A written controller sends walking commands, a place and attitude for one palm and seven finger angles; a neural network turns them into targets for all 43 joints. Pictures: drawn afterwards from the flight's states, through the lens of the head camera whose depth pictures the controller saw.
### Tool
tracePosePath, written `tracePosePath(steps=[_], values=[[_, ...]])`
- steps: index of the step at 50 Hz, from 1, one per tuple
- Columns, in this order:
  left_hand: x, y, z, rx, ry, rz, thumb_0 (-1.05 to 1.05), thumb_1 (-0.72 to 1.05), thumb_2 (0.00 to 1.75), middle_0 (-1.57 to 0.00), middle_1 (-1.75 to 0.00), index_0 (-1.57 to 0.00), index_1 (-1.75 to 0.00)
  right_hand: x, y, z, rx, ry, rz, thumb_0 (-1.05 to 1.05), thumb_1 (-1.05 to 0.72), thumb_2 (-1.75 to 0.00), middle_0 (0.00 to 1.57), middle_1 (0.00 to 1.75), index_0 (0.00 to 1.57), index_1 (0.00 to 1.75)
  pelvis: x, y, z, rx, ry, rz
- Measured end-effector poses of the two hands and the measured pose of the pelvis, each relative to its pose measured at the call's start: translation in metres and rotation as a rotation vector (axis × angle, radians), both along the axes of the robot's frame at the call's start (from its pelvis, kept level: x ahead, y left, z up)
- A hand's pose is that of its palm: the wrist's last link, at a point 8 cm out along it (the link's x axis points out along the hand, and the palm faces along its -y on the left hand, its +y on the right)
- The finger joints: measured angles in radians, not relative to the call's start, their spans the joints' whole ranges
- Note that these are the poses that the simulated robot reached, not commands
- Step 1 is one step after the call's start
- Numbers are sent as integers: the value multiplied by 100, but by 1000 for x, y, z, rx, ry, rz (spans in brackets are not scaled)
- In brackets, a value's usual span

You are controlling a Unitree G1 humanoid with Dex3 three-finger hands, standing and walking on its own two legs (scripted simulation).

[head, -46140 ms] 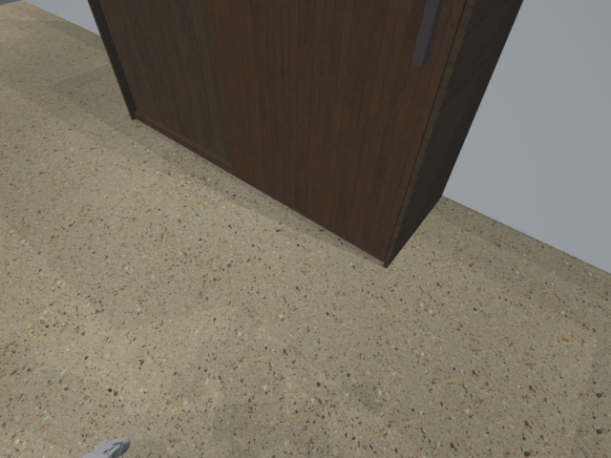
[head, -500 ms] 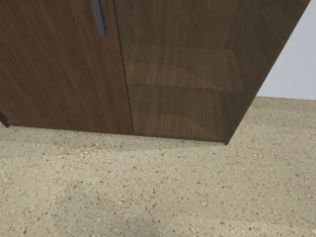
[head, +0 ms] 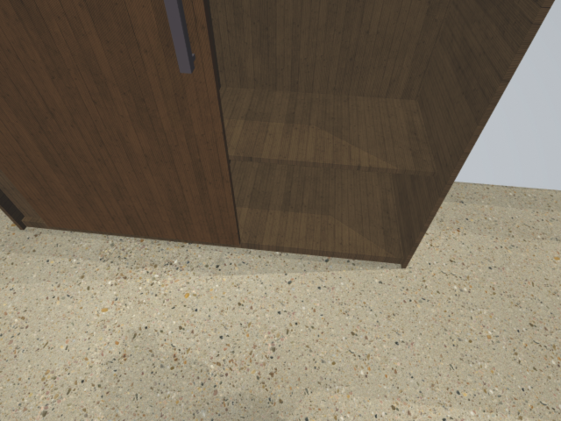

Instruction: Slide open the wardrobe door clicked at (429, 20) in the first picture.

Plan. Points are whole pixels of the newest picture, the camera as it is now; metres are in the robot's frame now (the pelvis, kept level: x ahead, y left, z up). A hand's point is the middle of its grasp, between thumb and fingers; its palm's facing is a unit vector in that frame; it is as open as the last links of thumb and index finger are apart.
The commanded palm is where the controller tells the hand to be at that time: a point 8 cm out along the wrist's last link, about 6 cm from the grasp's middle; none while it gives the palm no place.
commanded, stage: let the arm hang, fingers relaxed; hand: right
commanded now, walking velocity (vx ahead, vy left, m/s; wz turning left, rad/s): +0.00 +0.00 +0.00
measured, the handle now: (181, 23) +0.85 +0.28 +0.17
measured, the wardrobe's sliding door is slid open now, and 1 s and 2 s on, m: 0.69 0.69 0.69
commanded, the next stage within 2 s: look to check the result in 0.08 s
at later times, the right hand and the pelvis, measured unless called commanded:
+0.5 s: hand out of the picture +0.01 -0.18 -0.18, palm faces -0.02 +0.98 -0.18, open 7.3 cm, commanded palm none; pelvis +0.01 -0.01 +0.00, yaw +0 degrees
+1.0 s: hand out of the picture +0.04 -0.18 -0.18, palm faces -0.03 +0.98 -0.19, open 7.3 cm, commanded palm none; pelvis +0.03 -0.01 +0.00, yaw +0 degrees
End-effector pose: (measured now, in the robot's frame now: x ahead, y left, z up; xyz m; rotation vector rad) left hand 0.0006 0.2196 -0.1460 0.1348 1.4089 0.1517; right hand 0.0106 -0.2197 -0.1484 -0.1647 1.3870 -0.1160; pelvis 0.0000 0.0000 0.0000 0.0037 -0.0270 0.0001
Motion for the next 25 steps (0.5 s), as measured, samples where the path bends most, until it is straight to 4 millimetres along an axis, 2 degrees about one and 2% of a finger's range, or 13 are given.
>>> tracePosePath(steps=[14, 25], values=[[4, -6, -1, 0, 20, 1, 0, 91, 89, -20, -30, -20, -30, -9, -6, 0, -2, 53, -6, 0, -91, -90, 20, 29, 20, 30, 4, -6, 0, -2, 12, 3], [16, -4, 1, 10, 5, -1, 0, 91, 89, -20, -30, -20, -30, 2, -6, -1, 1, 42, -3, 0, -91, -90, 20, 29, 20, 30, 10, -7, 0, -2, 9, 4]])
